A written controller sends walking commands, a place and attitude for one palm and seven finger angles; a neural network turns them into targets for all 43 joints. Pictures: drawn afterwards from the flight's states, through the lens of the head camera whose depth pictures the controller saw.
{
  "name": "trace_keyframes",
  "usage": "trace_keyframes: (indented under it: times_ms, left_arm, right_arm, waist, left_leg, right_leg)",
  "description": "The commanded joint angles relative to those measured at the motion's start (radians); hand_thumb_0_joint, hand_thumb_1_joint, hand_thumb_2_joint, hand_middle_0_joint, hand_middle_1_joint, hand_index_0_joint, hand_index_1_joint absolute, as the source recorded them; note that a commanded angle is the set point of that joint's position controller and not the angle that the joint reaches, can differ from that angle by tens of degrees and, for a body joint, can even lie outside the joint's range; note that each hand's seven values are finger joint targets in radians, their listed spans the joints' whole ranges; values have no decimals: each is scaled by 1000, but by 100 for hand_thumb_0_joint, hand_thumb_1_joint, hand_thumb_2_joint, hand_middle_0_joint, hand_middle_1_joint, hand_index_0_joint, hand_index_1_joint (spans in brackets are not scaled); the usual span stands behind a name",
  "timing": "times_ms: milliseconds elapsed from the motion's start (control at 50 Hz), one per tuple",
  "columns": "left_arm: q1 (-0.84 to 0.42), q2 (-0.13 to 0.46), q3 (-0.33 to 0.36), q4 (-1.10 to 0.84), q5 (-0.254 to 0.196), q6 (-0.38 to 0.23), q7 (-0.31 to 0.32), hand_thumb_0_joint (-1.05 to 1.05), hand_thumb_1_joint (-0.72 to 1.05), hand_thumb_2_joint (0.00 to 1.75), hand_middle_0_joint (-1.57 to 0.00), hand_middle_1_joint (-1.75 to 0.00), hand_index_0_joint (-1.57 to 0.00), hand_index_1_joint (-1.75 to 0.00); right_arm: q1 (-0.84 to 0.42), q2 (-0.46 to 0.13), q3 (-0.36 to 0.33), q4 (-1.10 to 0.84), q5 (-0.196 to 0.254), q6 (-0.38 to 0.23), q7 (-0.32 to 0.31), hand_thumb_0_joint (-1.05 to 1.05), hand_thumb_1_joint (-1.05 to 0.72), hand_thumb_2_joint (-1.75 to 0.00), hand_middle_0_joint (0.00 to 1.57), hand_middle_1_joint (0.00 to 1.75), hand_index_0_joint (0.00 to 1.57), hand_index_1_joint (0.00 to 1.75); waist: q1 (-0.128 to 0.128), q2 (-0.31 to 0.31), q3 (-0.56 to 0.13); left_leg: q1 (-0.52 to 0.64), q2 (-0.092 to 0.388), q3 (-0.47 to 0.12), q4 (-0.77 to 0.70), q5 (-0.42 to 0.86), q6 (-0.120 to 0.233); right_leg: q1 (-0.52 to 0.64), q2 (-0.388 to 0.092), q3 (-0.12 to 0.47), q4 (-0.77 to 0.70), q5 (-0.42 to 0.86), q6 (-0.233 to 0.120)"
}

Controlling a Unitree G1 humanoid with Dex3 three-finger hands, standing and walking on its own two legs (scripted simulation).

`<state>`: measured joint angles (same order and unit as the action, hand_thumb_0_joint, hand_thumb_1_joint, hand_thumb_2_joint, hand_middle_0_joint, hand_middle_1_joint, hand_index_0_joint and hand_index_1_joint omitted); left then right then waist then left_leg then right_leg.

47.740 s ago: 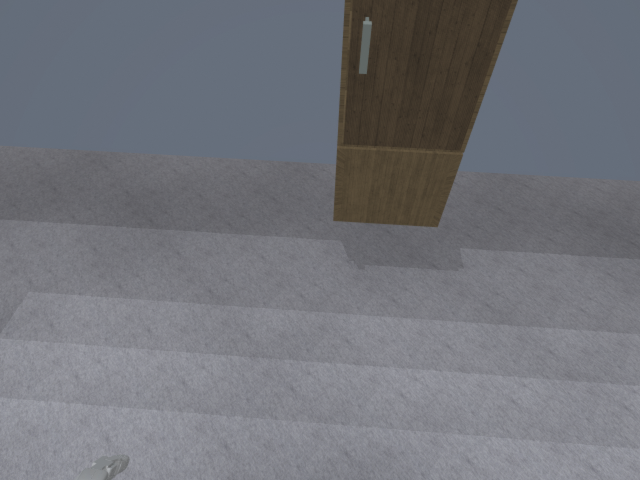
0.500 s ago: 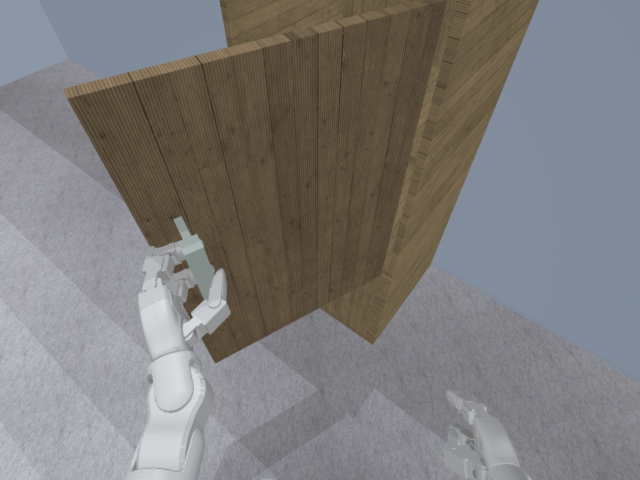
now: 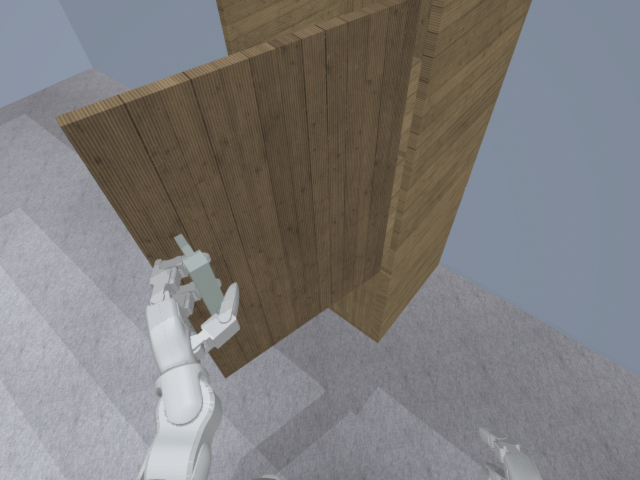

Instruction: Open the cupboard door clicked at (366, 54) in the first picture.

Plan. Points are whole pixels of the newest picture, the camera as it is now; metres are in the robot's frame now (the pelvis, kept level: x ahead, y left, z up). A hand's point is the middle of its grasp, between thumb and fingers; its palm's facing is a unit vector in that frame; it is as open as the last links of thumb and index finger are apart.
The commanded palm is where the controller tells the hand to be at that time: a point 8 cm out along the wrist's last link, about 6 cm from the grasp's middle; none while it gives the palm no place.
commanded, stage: open thumb and fingers to let go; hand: left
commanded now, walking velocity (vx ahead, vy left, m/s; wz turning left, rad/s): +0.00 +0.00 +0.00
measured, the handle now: (202, 280) +0.35 +0.17 +0.05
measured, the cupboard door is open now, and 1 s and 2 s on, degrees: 77 79 78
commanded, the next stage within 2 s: slide the hand sideways off the handle in 0.58 s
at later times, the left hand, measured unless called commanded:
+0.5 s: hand (223, 310) +0.31 +0.14 +0.06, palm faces +0.38 -0.92 +0.01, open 14.8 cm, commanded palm +0.26 +0.18 +0.06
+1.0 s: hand (219, 349) +0.26 +0.13 +0.06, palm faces -0.06 -1.00 +0.01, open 16.4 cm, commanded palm +0.24 +0.19 +0.06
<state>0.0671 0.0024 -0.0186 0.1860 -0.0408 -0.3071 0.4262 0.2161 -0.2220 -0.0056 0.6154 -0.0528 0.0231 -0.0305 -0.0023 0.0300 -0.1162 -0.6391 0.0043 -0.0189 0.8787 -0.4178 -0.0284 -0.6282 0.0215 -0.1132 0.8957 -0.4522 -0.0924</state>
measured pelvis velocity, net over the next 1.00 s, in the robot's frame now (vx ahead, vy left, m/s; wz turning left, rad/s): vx -0.01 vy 0.04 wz -0.02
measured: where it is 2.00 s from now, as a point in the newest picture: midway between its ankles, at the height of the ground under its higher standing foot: outside the picture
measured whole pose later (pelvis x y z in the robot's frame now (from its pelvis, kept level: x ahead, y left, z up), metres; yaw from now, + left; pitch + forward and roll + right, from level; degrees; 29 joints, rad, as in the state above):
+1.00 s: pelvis -0.01 +0.04 -0.01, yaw -1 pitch +9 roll +0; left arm 0.18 0.10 -0.12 0.05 -0.13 -0.32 0.01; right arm 0.24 -0.24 0.02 0.51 0.00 -0.06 -0.02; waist 0.01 0.04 -0.10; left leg -0.67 -0.01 0.01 0.95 -0.44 0.03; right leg -0.65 0.00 -0.08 0.93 -0.45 -0.04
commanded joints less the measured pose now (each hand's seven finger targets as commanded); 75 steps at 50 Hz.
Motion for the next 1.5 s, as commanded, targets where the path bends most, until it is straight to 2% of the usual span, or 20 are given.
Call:
trace_keyframes:
  times_ms: [0,140,300,540,640,660,680,700,720,760,800,840,860,940,1000,1080,1160,1200,1220,1480]
  left_arm:
    - [-187,51,44,-198,-7,-82,-8,0,-1,51,-33,-125,-33,-125]
    - [-239,27,8,-180,19,-103,4,0,-50,30,-30,-120,-30,-120]
    - [-248,-25,-55,-204,59,-87,40,0,-50,30,-25,-90,-25,-90]
    - [-169,-49,-71,-260,94,-28,113,0,-50,30,-15,-30,-15,-30]
    - [-160,-64,-84,-280,107,-13,143,0,-50,30,-15,-30,-15,-30]
    - [-169,-83,-104,-276,111,-11,143,0,-50,30,-15,-30,-15,-30]
    - [-161,18,-280,-272,207,-46,-60,0,-50,30,-15,-30,-15,-30]
    - [-191,98,-184,-317,168,-85,-166,0,-50,30,-15,-30,-15,-30]
    - [-181,138,-167,-356,148,-111,-249,0,-50,30,-15,-30,-15,-30]
    - [-162,106,-214,-373,75,-130,-404,0,-50,30,-15,-30,-15,-30]
    - [-151,61,-204,-375,-51,-122,-494,0,-50,30,-15,-30,-15,-30]
    - [-145,47,-169,-369,-123,-102,-499,0,-50,30,-15,-30,-15,-30]
    - [-97,79,-111,-353,-134,-95,-478,0,-50,30,-15,-30,-15,-30]
    - [-16,136,-46,-367,-87,-87,-402,0,-50,30,-15,-30,-15,-30]
    - [15,142,-50,-380,-52,-82,-386,0,-50,30,-15,-30,-15,-30]
    - [15,171,-29,-413,-55,-76,-401,0,-50,30,-15,-30,-15,-30]
    - [112,191,20,-435,-89,-72,-424,0,-50,30,-15,-30,-15,-30]
    - [83,193,20,-454,-102,-74,-442,0,-50,30,-15,-30,-15,-30]
    - [121,209,48,-454,-110,-75,-447,0,-50,30,-15,-30,-15,-30]
    - [305,283,164,-504,-179,-78,-537,0,-50,30,-15,-30,-15,-30]
  right_arm:
    - [-87,-70,-27,-156,4,-58,0,0,-90,-90,20,30,20,30]
    - [-81,-76,-28,-161,-2,-67,10,0,-90,-90,20,30,20,30]
    - [-77,-75,-27,-182,-5,-65,19,0,-90,-90,20,30,20,30]
    - [-72,-64,-21,-211,-10,-49,25,0,-90,-90,20,30,20,30]
    - [-86,-58,-17,-216,-10,-44,26,0,-90,-90,20,30,20,30]
    - [-93,-55,-14,-211,-10,-43,27,0,-90,-90,20,30,20,30]
    - [-32,-95,-12,-182,-4,-45,31,0,-90,-90,20,30,20,30]
    - [-26,-92,-24,-202,4,-49,24,0,-90,-90,20,30,20,30]
    - [-30,-96,-23,-211,8,-54,16,0,-90,-90,20,30,20,30]
    - [-33,-96,-16,-229,30,-76,9,0,-90,-90,20,30,20,30]
    - [-49,-93,-8,-251,54,-104,0,0,-90,-90,20,30,20,30]
    - [-71,-95,-2,-262,68,-128,-4,0,-90,-90,20,30,20,30]
    - [-65,-100,-7,-258,67,-136,-4,0,-90,-90,20,30,20,30]
    - [-55,-108,-11,-272,58,-144,11,0,-90,-90,20,30,20,30]
    - [-44,-105,-11,-283,54,-139,20,0,-90,-90,20,30,20,30]
    - [-48,-106,-9,-295,56,-134,17,0,-90,-90,20,30,20,30]
    - [-42,-104,-8,-304,60,-137,11,0,-90,-90,20,30,20,30]
    - [-40,-105,-8,-301,61,-140,6,0,-90,-90,20,30,20,30]
    - [-38,-106,-9,-300,60,-143,4,0,-90,-90,20,30,20,30]
    - [-16,-112,-19,-304,67,-162,-12,0,-90,-90,20,30,20,30]
  waist:
    - [1,-134,-225]
    - [-11,-114,-218]
    - [-5,-60,-232]
    - [11,-77,-242]
    - [11,-65,-222]
    - [7,-48,-220]
    - [-80,-92,-186]
    - [-48,-68,-231]
    - [-32,-25,-275]
    - [-47,4,-258]
    - [-42,-12,-217]
    - [-32,-15,-172]
    - [-15,-54,-181]
    - [11,-62,-183]
    - [3,-56,-178]
    - [-2,-18,-163]
    - [15,-36,-185]
    - [-1,-43,-179]
    - [12,-34,-182]
    - [15,-41,-191]
  left_leg:
    - [-6,-31,-1,-50,133,41]
    - [26,-28,-1,-49,140,50]
    - [78,-22,-3,-61,175,51]
    - [88,-14,-13,-67,228,42]
    - [82,-14,-14,-69,207,39]
    - [85,-14,-12,-69,200,39]
    - [104,-8,-15,-50,222,51]
    - [104,-8,-13,-43,236,58]
    - [123,-11,-7,-45,251,59]
    - [148,-11,-13,-49,251,57]
    - [138,-13,-25,-64,186,57]
    - [120,-18,-35,-77,125,53]
    - [106,-16,-34,-75,113,51]
    - [76,-21,-27,-76,110,51]
    - [66,-19,-18,-66,115,52]
    - [46,-21,-10,-58,86,53]
    - [44,-21,-6,-56,118,52]
    - [36,-22,-8,-45,119,53]
    - [35,-23,-6,-44,126,52]
    - [-10,-27,-1,0,169,49]
  right_leg:
    - [262,-101,240,-222,348,117]
    - [192,-75,188,-194,298,99]
    - [122,-36,103,-136,269,69]
    - [139,-18,74,-112,300,55]
    - [127,-15,73,-114,265,53]
    - [116,-17,73,-113,256,53]
    - [75,-25,104,-100,330,58]
    - [102,-28,107,-97,370,55]
    - [136,-30,118,-91,398,52]
    - [117,-25,108,-92,379,52]
    - [101,-14,89,-112,295,54]
    - [75,-9,77,-127,204,53]
    - [76,-9,75,-125,187,57]
    - [80,-11,75,-106,162,56]
    - [69,-12,81,-98,175,57]
    - [62,-12,94,-104,148,58]
    - [103,-8,94,-104,190,58]
    - [95,-8,98,-104,199,63]
    - [100,-7,99,-102,207,61]
    - [119,-11,116,-83,290,75]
